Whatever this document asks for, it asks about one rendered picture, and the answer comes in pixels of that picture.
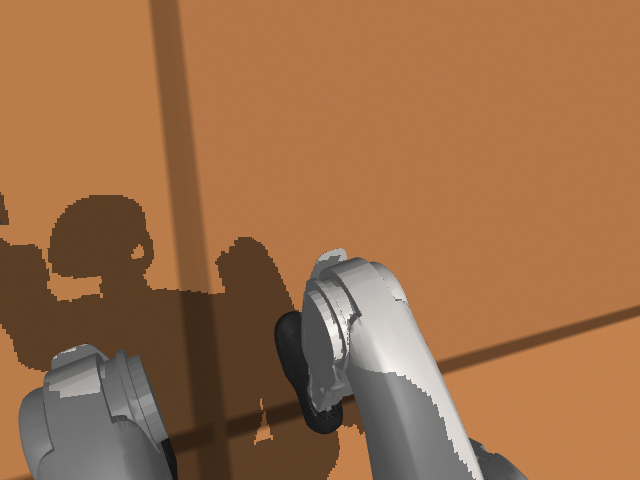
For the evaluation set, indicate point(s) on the right robot foot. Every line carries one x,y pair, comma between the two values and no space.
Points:
287,336

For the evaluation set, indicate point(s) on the left robot foot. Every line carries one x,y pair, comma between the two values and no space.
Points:
170,457

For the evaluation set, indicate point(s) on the right robot hand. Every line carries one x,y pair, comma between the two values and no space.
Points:
495,466

